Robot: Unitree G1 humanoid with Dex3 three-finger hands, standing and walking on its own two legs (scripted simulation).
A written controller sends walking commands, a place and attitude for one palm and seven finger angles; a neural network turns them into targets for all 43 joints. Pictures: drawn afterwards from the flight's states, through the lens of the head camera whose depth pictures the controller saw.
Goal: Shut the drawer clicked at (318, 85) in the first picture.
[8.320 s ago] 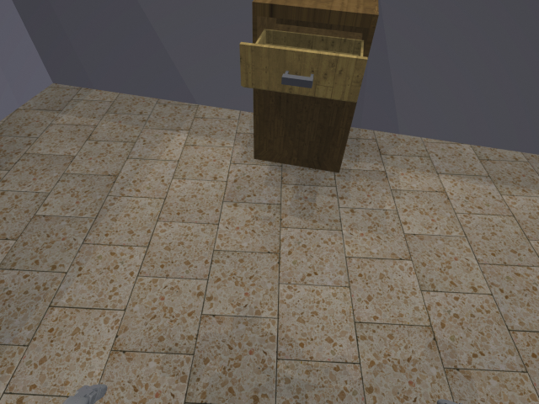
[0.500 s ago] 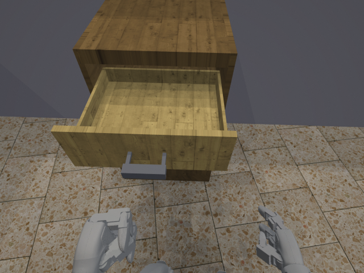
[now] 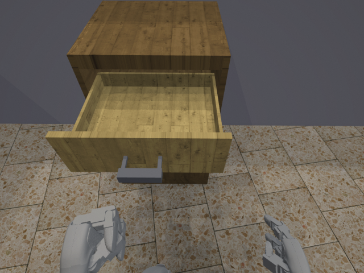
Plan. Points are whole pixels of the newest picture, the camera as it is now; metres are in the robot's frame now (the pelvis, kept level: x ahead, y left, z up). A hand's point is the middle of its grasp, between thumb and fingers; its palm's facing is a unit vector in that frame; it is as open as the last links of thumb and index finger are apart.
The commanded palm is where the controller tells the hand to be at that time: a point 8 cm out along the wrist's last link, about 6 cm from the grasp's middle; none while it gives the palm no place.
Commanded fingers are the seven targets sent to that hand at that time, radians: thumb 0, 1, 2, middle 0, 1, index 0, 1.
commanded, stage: bring the fist close to the handle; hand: left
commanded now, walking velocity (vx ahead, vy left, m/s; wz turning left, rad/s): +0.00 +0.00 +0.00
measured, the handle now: (141, 167) +0.38 +0.13 -0.01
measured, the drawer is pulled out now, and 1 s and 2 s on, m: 0.28 0.28 0.27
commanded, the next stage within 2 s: push the drawer shut in 1.42 s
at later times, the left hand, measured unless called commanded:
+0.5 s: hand (155, 231) +0.21 +0.07 +0.03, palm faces -0.03 -1.00 -0.01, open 3.3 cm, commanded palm +0.18 +0.14 +0.04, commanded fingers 0.00 0.90 0.90 -1.40 -1.60 -1.40 -1.60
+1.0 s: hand (153, 214) +0.25 +0.08 -0.01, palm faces +0.03 -1.00 +0.00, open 3.3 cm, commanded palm +0.23 +0.13 -0.01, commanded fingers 0.00 0.90 0.90 -1.40 -1.60 -1.40 -1.60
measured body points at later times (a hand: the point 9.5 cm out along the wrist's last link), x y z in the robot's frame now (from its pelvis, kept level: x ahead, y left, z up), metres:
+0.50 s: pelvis +0.00 -0.03 -0.02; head +0.06 -0.04 +0.43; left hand +0.20 +0.12 +0.03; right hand +0.18 -0.25 -0.09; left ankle +0.02 +0.07 -0.67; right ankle -0.01 -0.10 -0.67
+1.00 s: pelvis +0.00 -0.02 -0.04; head +0.08 -0.02 +0.40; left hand +0.25 +0.14 -0.01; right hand +0.18 -0.25 -0.13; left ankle +0.02 +0.07 -0.67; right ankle -0.01 -0.10 -0.67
